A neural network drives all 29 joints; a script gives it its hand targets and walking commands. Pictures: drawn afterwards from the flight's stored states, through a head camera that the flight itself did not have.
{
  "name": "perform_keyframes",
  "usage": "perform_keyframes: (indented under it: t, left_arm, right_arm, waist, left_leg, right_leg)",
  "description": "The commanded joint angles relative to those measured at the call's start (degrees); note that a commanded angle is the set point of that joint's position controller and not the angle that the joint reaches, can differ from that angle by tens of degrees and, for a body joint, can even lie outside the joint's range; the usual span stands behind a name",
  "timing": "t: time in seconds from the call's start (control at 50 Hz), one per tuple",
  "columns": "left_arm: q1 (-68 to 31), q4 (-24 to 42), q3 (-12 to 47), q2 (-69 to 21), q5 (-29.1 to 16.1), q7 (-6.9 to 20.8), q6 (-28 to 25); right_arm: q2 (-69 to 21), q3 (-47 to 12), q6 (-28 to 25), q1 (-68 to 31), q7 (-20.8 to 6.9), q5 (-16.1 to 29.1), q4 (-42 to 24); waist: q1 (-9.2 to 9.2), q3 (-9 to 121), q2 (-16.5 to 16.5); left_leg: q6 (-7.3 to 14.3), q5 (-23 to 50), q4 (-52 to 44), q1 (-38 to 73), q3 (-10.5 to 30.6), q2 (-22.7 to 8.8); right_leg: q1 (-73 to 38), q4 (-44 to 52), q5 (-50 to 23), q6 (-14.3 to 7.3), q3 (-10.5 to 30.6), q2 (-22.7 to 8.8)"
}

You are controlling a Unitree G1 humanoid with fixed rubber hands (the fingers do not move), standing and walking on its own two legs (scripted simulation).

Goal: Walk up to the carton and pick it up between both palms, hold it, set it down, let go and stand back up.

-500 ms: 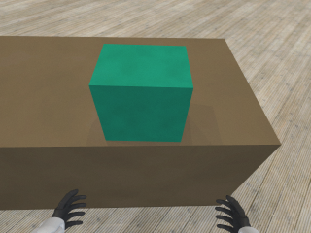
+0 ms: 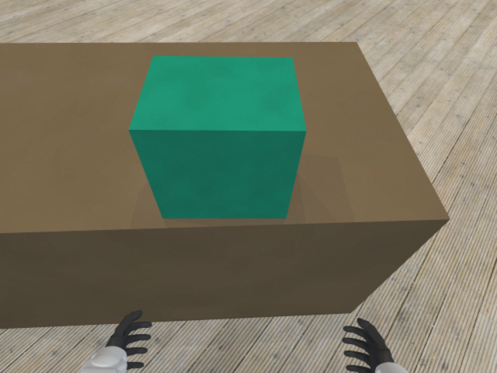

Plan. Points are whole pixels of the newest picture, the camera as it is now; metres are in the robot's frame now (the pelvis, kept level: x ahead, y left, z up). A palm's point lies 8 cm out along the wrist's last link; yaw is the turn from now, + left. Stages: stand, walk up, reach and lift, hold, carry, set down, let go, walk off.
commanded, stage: set down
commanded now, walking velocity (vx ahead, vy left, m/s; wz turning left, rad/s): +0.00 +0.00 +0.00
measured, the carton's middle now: (223, 142) +0.51 +0.09 +0.05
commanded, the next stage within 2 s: let go in 0.48 s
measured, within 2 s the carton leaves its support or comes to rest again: neither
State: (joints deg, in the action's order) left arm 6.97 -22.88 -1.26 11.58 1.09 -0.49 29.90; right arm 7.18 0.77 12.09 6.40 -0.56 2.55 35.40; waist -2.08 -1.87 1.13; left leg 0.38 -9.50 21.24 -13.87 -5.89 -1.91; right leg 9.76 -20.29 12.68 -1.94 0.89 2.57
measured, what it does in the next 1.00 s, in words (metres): stands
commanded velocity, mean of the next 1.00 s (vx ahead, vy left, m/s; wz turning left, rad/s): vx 0.00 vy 0.00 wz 0.00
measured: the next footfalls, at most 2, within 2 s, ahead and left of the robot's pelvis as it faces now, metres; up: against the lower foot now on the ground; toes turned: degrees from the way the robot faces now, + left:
none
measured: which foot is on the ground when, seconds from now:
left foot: down 0.00-1.00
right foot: down 0.00-1.00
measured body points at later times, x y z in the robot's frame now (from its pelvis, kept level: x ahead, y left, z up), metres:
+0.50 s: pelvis -0.01 +0.01 -0.01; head +0.06 +0.03 +0.44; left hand +0.17 +0.24 -0.13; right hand +0.15 -0.20 -0.14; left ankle +0.02 +0.11 -0.75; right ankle -0.03 -0.10 -0.75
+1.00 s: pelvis +0.00 +0.00 +0.00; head +0.05 +0.02 +0.44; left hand +0.17 +0.23 -0.12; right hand +0.16 -0.23 -0.13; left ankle +0.02 +0.11 -0.75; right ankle -0.03 -0.10 -0.75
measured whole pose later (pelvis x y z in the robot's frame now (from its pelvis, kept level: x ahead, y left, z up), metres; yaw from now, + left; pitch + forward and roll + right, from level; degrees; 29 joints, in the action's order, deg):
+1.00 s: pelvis +0.00 +0.00 +0.00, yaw -1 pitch +3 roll +0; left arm 2.9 -25.4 -3.4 10.1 4.3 -1.1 35.7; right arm 9.9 3.4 11.8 0.1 -3.4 2.1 46.1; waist -0.6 -3.8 2.4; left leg 0.5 -10.8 24.1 -16.3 -6.4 -1.9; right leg 13.1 -24.6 14.5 -2.0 1.4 2.4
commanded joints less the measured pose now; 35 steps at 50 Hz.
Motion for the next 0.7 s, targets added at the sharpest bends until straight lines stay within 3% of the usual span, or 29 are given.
perform_keyframes:
  t: [0.0, 0.32, 0.68]
  left_arm:
    - [-5.6, 4.2, -2.0, 4.5, 1.2, -0.1, -0.6]
    - [-14.8, -4.0, -3.6, 2.9, 3.7, -1.3, 5.2]
    - [-16.6, -2.5, -4.9, 1.8, 4.7, -0.9, 10.9]
  right_arm:
    - [4.9, 1.6, -1.8, -5.0, 0.3, -0.3, -2.8]
    - [4.5, 3.3, 0.3, -13.0, -0.8, -1.1, 8.2]
    - [7.7, 4.5, 3.4, -15.0, -1.3, -1.0, 9.4]
  waist:
    - [0.28, 9.7, -0.3]
    - [1.3, 12.4, -1.4]
    - [2.19, 13.4, -1.2]
  left_leg:
    - [-1.0, 13.9, 1.8, 13.7, 3.4, -0.7]
    - [-1.2, 7.1, 4.0, 10.7, 4.2, -1.4]
    - [-1.8, 9.1, 5.2, 13.0, 5.4, -2.3]
  right_leg:
    - [7.5, 3.4, -13.9, 0.5, 2.2, -3.2]
    - [12.1, -0.3, -9.5, 0.2, 1.3, -4.3]
    - [14.3, -2.4, -8.8, -0.7, 0.5, -3.3]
